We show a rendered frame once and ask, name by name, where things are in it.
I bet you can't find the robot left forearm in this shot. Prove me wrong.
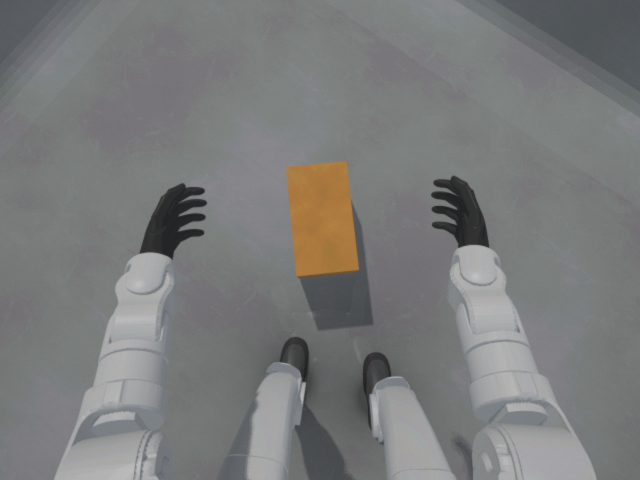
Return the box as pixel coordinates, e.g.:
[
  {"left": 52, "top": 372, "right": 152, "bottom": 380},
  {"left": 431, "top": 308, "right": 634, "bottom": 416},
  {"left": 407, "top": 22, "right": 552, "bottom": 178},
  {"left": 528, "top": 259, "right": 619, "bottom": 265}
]
[{"left": 54, "top": 252, "right": 177, "bottom": 480}]

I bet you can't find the robot right forearm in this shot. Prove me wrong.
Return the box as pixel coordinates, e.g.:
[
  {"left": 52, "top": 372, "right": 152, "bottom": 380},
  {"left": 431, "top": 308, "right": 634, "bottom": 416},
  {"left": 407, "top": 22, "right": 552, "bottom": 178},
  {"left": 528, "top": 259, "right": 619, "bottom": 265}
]
[{"left": 447, "top": 245, "right": 596, "bottom": 480}]

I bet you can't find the right robot upper arm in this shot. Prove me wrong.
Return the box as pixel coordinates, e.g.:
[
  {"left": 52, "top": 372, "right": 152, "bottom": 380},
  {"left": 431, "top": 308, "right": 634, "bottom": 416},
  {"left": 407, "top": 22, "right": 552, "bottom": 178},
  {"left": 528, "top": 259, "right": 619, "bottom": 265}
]
[{"left": 472, "top": 423, "right": 595, "bottom": 480}]

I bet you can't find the robot right hand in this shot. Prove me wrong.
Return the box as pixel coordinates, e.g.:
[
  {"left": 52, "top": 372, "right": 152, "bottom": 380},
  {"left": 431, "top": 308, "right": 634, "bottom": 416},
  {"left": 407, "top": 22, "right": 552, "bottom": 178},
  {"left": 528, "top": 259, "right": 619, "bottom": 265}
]
[{"left": 431, "top": 176, "right": 489, "bottom": 248}]

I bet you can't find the right robot thigh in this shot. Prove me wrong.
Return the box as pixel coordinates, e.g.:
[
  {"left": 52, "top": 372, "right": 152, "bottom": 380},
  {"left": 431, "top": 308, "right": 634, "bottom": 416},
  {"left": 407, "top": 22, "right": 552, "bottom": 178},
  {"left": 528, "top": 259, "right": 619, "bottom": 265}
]
[{"left": 369, "top": 386, "right": 457, "bottom": 480}]

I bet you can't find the carton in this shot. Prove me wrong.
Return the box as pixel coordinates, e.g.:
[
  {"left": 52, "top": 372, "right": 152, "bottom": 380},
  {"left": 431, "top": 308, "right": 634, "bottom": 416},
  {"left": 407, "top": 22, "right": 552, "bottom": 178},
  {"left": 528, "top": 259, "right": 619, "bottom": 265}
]
[{"left": 286, "top": 161, "right": 359, "bottom": 279}]

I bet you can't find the robot right foot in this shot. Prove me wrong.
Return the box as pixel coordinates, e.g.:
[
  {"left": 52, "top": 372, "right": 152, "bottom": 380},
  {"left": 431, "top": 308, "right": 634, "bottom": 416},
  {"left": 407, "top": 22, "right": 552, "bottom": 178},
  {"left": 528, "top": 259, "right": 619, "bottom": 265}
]
[{"left": 363, "top": 352, "right": 391, "bottom": 430}]

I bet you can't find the left robot upper arm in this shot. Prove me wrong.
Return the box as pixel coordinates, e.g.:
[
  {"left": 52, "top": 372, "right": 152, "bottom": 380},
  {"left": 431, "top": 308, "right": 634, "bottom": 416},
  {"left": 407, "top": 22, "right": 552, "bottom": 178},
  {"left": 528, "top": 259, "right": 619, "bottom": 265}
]
[{"left": 57, "top": 429, "right": 175, "bottom": 480}]

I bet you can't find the robot left hand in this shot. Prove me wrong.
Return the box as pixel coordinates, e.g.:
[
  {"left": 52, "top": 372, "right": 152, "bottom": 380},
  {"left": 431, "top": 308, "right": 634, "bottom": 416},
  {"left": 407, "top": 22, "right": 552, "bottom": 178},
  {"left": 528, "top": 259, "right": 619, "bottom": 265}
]
[{"left": 139, "top": 183, "right": 207, "bottom": 260}]

